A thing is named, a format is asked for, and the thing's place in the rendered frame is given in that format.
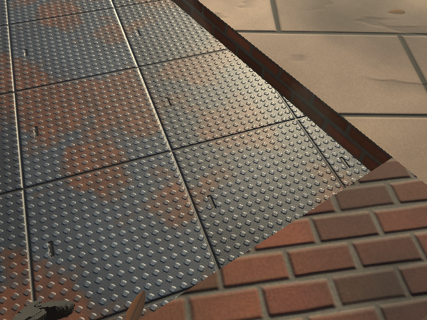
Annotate left robot hand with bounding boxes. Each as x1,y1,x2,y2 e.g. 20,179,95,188
12,301,75,320

